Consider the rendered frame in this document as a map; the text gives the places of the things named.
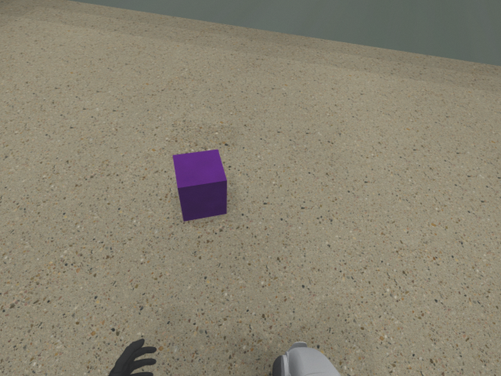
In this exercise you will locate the right robot thigh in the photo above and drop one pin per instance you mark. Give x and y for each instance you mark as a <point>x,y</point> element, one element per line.
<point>305,361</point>

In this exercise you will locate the carton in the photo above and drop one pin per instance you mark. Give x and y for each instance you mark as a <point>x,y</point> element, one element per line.
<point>202,184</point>

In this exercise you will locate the robot left hand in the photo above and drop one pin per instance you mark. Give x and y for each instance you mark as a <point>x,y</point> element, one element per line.
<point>126,364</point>

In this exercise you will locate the right robot shin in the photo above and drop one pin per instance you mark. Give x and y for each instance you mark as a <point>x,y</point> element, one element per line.
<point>295,345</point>

